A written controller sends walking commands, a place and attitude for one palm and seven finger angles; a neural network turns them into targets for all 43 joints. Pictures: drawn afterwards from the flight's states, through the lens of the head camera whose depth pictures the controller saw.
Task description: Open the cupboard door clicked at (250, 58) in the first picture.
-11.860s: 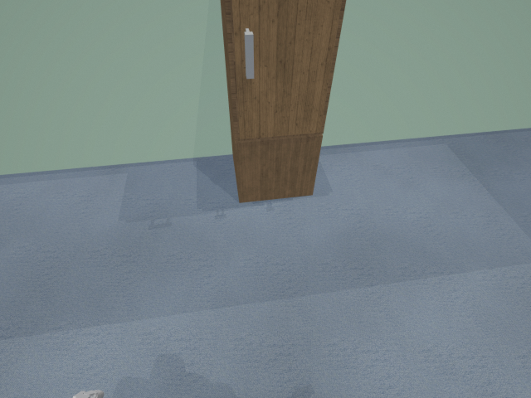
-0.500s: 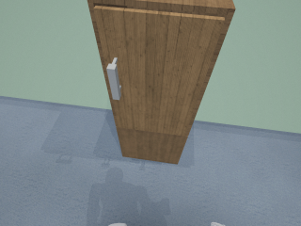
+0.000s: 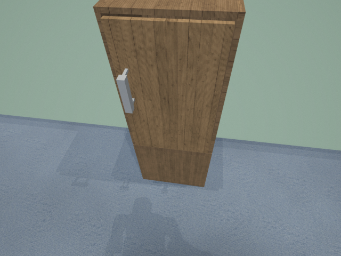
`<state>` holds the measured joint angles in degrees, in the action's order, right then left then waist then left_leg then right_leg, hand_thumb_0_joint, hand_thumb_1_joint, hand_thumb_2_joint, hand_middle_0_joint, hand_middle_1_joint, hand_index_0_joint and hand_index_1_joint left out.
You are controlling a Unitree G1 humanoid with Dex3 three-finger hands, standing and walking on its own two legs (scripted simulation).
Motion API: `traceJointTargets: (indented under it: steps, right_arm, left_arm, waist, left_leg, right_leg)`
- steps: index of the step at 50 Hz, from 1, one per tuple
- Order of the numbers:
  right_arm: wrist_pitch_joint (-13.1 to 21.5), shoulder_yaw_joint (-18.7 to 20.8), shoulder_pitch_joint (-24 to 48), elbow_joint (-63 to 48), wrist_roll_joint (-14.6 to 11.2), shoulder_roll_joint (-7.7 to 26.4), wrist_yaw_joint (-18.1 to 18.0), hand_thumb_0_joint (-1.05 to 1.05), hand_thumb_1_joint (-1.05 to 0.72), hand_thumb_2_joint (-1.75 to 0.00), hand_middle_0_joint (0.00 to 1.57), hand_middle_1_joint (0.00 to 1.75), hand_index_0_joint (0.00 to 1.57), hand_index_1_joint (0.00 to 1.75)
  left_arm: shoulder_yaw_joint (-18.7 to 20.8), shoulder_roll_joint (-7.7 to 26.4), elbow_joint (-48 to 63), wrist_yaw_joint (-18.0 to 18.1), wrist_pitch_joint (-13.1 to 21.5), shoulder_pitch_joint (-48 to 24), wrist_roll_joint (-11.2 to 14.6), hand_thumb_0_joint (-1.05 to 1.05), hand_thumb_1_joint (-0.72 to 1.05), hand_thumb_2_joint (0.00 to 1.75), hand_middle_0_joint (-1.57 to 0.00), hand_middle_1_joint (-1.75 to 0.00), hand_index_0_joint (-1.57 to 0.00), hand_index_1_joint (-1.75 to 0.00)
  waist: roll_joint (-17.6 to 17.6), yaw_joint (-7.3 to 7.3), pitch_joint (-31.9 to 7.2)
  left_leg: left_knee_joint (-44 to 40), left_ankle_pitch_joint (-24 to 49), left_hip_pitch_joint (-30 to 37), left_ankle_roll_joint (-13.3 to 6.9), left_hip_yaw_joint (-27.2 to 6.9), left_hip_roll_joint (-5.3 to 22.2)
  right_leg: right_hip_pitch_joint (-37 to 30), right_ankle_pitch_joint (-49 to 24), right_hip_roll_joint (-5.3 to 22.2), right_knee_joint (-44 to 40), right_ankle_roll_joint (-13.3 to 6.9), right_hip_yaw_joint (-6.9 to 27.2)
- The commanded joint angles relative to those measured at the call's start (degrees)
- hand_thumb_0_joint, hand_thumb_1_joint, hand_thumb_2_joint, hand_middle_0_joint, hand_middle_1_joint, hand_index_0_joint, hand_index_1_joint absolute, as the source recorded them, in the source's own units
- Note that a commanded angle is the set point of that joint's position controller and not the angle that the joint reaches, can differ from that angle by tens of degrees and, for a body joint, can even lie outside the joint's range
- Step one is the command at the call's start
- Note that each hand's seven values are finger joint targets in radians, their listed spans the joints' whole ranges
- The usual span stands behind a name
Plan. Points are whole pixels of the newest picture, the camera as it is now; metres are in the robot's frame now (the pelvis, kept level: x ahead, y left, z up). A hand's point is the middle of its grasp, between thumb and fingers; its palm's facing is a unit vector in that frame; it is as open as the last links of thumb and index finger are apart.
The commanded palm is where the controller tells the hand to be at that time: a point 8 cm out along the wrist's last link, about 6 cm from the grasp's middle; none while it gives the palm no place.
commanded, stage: come to a stop and stand still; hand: left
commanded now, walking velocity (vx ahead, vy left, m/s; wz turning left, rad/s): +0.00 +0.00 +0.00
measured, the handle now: (127, 91) +0.60 +0.21 +0.02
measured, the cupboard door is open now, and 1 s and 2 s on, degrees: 0 0 0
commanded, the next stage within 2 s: look again from close up in 0.52 s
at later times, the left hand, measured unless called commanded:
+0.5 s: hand out of the picture -0.02 +0.25 -0.18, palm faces +0.01 -0.98 -0.20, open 7.4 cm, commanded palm none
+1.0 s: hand out of the picture -0.03 +0.20 -0.18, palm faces +0.02 -0.98 -0.18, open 7.4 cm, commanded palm none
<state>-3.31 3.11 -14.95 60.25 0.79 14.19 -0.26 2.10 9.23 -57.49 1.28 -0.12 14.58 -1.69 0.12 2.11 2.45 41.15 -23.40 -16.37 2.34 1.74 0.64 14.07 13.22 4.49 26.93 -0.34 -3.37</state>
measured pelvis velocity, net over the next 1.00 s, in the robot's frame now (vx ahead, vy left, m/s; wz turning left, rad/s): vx -0.03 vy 0.04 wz -0.03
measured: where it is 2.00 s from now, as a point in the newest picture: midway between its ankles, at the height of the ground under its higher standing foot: outside the picture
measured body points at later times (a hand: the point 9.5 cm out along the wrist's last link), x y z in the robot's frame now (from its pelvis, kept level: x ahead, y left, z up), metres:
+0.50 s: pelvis -0.03 +0.07 -0.01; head -0.04 +0.07 +0.44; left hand -0.02 +0.30 -0.17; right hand +0.01 -0.17 -0.16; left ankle -0.04 +0.15 -0.74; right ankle +0.01 -0.11 -0.74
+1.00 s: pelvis -0.03 +0.04 -0.01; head -0.03 +0.03 +0.44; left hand -0.03 +0.25 -0.17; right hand -0.04 -0.17 -0.17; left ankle -0.04 +0.15 -0.74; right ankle +0.01 -0.11 -0.74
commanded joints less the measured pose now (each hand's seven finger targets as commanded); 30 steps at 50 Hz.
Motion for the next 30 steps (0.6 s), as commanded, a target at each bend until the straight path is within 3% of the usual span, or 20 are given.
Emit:
traceJointTargets:
  steps: [1,2,3,4,5,6,7,8,9,11,12,14,17,20,30]
  right_arm:
    - [3.5,0.0,-0.7,-6.5,-0.1,2.9,-0.3,0.00,-0.90,-0.90,0.20,0.30,0.20,0.30]
    - [3.8,-0.7,-1.8,-7.4,-0.5,1.5,0.0,0.00,-0.90,-0.90,0.20,0.30,0.20,0.30]
    - [4.4,-1.1,-4.4,-7.6,0.2,1.4,-0.1,0.00,-0.90,-0.90,0.20,0.30,0.20,0.30]
    - [4.1,-0.9,-3.8,-7.9,0.4,3.9,-0.6,0.00,-0.90,-0.90,0.20,0.30,0.20,0.30]
    - [3.7,-0.9,-3.2,-8.5,0.6,4.1,-0.8,0.00,-0.90,-0.90,0.20,0.30,0.20,0.30]
    - [4.0,-1.0,-3.2,-8.3,0.4,3.2,-0.8,0.00,-0.90,-0.90,0.20,0.30,0.20,0.30]
    - [4.0,-1.2,-3.3,-8.1,0.3,3.0,-0.6,0.00,-0.90,-0.90,0.20,0.30,0.20,0.30]
    - [4.0,-1.3,-2.2,-8.3,0.3,3.2,-0.7,0.00,-0.90,-0.90,0.20,0.30,0.20,0.30]
    - [4.0,-1.4,-1.3,-8.5,0.3,3.4,-0.8,0.00,-0.90,-0.90,0.20,0.30,0.20,0.30]
    - [4.0,-1.3,-0.7,-8.9,0.2,3.2,-0.8,0.00,-0.90,-0.90,0.20,0.30,0.20,0.30]
    - [4.0,-1.1,-1.0,-8.8,0.3,2.9,-0.7,0.00,-0.90,-0.90,0.20,0.30,0.20,0.30]
    - [4.4,-1.1,-1.2,-8.8,0.4,3.6,-0.7,0.00,-0.90,-0.90,0.20,0.30,0.20,0.30]
    - [4.7,-1.2,-1.5,-8.5,0.3,3.5,-0.8,0.00,-0.90,-0.90,0.20,0.30,0.20,0.30]
    - [5.0,-1.3,-2.3,-7.6,0.2,3.2,-0.9,0.00,-0.90,-0.90,0.20,0.30,0.20,0.30]
    - [5.3,-1.8,-4.3,-4.0,-0.1,2.0,-1.3,0.00,-0.90,-0.90,0.20,0.30,0.20,0.30]
  left_arm:
    - [1.1,11.9,-0.6,3.2,1.7,5.6,-0.1,0.00,0.90,0.90,-0.20,-0.30,-0.20,-0.30]
    - [0.9,12.1,0.4,2.8,2.0,2.2,0.5,0.00,0.90,0.90,-0.20,-0.30,-0.20,-0.30]
    - [0.4,9.6,1.7,2.7,1.5,2.6,0.8,0.00,0.90,0.90,-0.20,-0.30,-0.20,-0.30]
    - [0.3,7.7,1.6,2.4,1.0,3.7,1.1,0.00,0.90,0.90,-0.20,-0.30,-0.20,-0.30]
    - [0.2,6.8,1.4,2.2,1.0,4.7,0.9,0.00,0.90,0.90,-0.20,-0.30,-0.20,-0.30]
    - [-0.2,6.9,1.2,2.0,0.9,2.9,0.6,0.00,0.90,0.90,-0.20,-0.30,-0.20,-0.30]
    - [-0.2,7.2,1.4,1.8,0.5,2.3,0.5,0.00,0.90,0.90,-0.20,-0.30,-0.20,-0.30]
    - [-0.5,7.1,1.5,1.5,0.0,2.1,0.6,0.00,0.90,0.90,-0.20,-0.30,-0.20,-0.30]
    - [-0.7,6.7,1.2,1.3,-0.2,2.5,0.7,0.00,0.90,0.90,-0.20,-0.30,-0.20,-0.30]
    - [-1.0,6.3,1.1,1.0,-0.5,3.3,0.6,0.00,0.90,0.90,-0.20,-0.30,-0.20,-0.30]
    - [-1.0,6.5,1.2,0.8,-0.5,3.2,0.3,0.00,0.90,0.90,-0.20,-0.30,-0.20,-0.30]
    - [-1.0,6.2,1.4,0.6,-0.6,3.9,0.3,0.00,0.90,0.90,-0.20,-0.30,-0.20,-0.30]
    - [-1.1,6.2,1.5,0.5,-0.3,4.8,0.2,0.00,0.90,0.90,-0.20,-0.30,-0.20,-0.30]
    - [-1.3,6.1,1.0,0.5,0.0,5.4,0.3,0.00,0.90,0.90,-0.20,-0.30,-0.20,-0.30]
    - [-1.4,5.2,-0.7,0.6,0.3,6.2,0.5,0.00,0.90,0.90,-0.20,-0.30,-0.20,-0.30]
  waist:
    - [2.6,-2.24,-7.0]
    - [-1.5,-3.95,-6.1]
    - [-7.1,-3.30,-9.3]
    - [-6.7,-1.95,-9.6]
    - [1.2,-1.34,-7.7]
    - [-0.9,-2.41,-6.4]
    - [-6.3,-2.13,-4.7]
    - [-8.4,-1.94,-1.0]
    - [-6.7,-1.44,1.5]
    - [-2.7,-1.40,4.4]
    - [-1.2,-1.42,5.6]
    - [-2.0,-1.44,4.6]
    - [-3.3,-1.22,3.3]
    - [-1.8,-1.56,1.6]
    - [-1.7,-1.61,2.4]
  left_leg:
    - [-8.7,4.9,4.7,0.1,3.1,-0.8]
    - [-13.7,7.7,3.7,-0.7,1.2,1.9]
    - [-16.2,17.8,3.8,-2.3,-2.2,4.8]
    - [-12.9,26.7,2.6,-4.1,-4.5,8.5]
    - [-11.2,26.0,1.4,-4.7,-3.4,8.8]
    - [-11.8,28.2,1.8,-3.8,-3.2,6.4]
    - [-13.6,29.8,1.1,-4.0,-3.8,6.7]
    - [-16.2,28.1,-0.8,-4.4,-4.7,7.3]
    - [-18.1,22.4,-2.8,-4.8,-5.1,7.5]
    - [-21.4,7.6,-5.8,-4.8,-5.6,6.3]
    - [-22.8,4.5,-6.6,-4.8,-5.8,6.1]
    - [-25.2,0.2,-6.2,-5.0,-6.6,6.4]
    - [-25.8,2.0,-4.3,-5.2,-6.5,6.2]
    - [-24.7,4.7,-2.0,-4.9,-5.5,5.8]
    - [-24.0,9.5,-0.9,-4.5,-4.2,5.8]
  right_leg:
    - [-6.7,-33.0,11.3,0.1,-5.1,13.8]
    - [-5.2,-26.4,10.0,2.3,-4.3,7.1]
    - [-6.4,-20.5,5.9,8.0,-2.6,4.3]
    - [-5.1,-11.6,3.8,6.8,-1.4,1.4]
    - [-3.8,-9.3,2.8,4.7,-1.4,1.2]
    - [-3.2,-11.5,2.6,5.9,-1.5,1.0]
    - [-2.7,-7.4,1.9,6.6,-1.2,0.5]
    - [-1.5,-1.8,0.6,6.3,-0.5,-0.1]
    - [-1.1,1.2,0.1,4.9,-0.1,0.0]
    - [-1.0,0.9,0.2,2.8,0.0,0.9]
    - [-0.8,0.5,0.2,2.7,0.0,0.9]
    - [-1.0,0.0,0.1,2.6,0.1,0.9]
    - [-1.4,-2.1,0.5,1.6,0.0,1.5]
    - [-1.7,-3.7,1.1,0.3,0.0,2.3]
    - [-2.6,-5.5,1.9,-1.1,0.3,2.7]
